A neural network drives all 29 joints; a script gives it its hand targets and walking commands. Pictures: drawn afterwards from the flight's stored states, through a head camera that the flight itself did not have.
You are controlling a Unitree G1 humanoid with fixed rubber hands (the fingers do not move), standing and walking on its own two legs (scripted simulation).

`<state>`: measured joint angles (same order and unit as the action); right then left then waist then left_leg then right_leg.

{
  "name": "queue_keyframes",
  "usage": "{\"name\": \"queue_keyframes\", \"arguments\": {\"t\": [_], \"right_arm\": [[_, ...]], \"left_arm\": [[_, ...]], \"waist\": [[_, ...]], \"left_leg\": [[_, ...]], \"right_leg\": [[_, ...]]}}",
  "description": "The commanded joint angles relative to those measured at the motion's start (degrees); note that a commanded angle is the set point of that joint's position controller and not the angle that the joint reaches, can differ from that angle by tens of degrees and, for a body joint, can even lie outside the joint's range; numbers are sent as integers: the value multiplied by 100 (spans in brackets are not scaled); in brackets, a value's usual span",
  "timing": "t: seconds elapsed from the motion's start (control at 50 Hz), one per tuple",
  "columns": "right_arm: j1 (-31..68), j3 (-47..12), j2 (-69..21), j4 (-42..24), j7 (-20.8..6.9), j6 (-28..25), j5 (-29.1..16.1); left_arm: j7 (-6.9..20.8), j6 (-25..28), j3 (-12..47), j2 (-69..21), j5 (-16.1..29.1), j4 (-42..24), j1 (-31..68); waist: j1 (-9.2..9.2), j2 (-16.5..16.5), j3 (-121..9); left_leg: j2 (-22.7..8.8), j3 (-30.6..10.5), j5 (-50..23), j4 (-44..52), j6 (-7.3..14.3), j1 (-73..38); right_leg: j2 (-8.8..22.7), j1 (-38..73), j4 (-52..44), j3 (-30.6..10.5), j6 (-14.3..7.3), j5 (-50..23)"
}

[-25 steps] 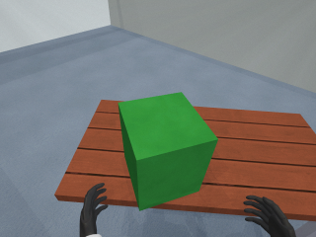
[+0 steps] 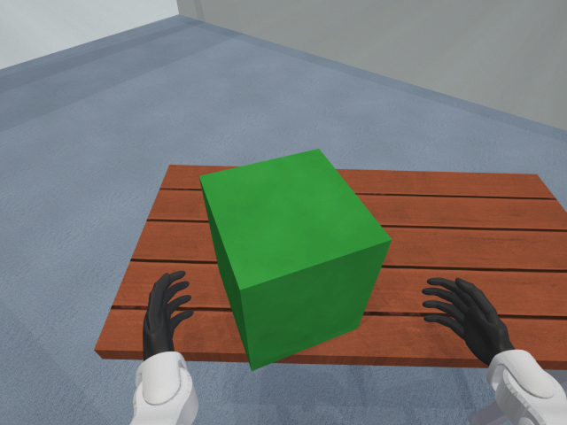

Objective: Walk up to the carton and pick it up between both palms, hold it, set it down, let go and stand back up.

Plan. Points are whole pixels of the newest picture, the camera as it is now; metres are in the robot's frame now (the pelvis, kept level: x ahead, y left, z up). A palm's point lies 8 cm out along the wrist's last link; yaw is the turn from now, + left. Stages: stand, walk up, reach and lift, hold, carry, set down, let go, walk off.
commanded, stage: reach and lift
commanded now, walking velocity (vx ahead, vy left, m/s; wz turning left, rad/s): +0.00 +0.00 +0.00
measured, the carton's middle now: (285, 259) +0.39 +0.03 +0.02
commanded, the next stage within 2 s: none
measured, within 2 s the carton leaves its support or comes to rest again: neither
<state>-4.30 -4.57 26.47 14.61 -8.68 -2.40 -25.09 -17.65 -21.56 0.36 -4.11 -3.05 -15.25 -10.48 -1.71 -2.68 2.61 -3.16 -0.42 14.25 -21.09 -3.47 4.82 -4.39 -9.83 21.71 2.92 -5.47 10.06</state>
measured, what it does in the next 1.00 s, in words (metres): stands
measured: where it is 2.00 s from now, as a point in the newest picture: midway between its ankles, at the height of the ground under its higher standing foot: outside the picture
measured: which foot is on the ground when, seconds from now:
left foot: down 0.00-1.00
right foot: down 0.00-1.00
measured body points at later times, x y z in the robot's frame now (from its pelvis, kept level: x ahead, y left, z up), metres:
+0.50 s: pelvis -0.01 +0.00 +0.00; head +0.01 +0.02 +0.45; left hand +0.28 +0.21 +0.11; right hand +0.33 -0.21 +0.09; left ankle -0.03 +0.16 -0.74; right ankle +0.02 -0.06 -0.74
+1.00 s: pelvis -0.01 -0.01 +0.00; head +0.03 -0.01 +0.45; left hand +0.32 +0.21 +0.14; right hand +0.41 -0.17 +0.13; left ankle -0.03 +0.16 -0.74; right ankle +0.02 -0.06 -0.74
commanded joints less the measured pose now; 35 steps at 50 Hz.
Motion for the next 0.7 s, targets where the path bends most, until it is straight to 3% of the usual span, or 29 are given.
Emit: {"name": "queue_keyframes", "arguments": {"t": [0.0,0.1,0.2,0.3,0.44,0.6,0.68], "right_arm": [[1248,684,1326,-1226,131,-208,-103],[1536,711,1391,-1457,216,-75,-203],[1943,684,1431,-1463,258,182,-299],[2574,671,1419,-1399,303,511,-354],[3832,627,1362,-1046,394,1031,-367],[5048,467,1389,-517,479,1409,-325],[5487,446,1409,-404,514,1545,-295]], "left_arm": [[37,136,-55,54,-36,-1658,858],[81,-85,-106,132,66,-1939,945],[89,-419,-213,211,128,-2121,1267],[64,-838,-350,327,205,-2201,1867],[32,-1526,-545,513,365,-1713,3094],[30,-1992,-758,782,550,-909,4251],[25,-2073,-860,960,614,-837,4696]], "waist": [[10,-415,-1417],[35,-322,-1596],[-5,-150,-1685],[-58,30,-1802],[-153,118,-1875],[-338,-213,-2239],[-400,-310,-2572]], "left_leg": [[249,-79,-1527,188,91,594],[252,-94,-1955,125,34,432],[232,-79,-2161,122,-7,268],[208,-52,-2058,162,-20,165],[204,6,-1459,294,63,362],[196,38,-1110,335,156,670],[219,45,-1122,314,163,826]], "right_leg": [[613,1670,-320,-1192,192,-1904],[509,1804,-259,-1110,149,-2502],[398,1765,-271,-1041,79,-2537],[339,1686,-353,-1035,19,-2108],[360,1493,-513,-1120,21,-1069],[472,1552,-612,-1213,159,-417],[525,1654,-589,-1276,259,-408]]}}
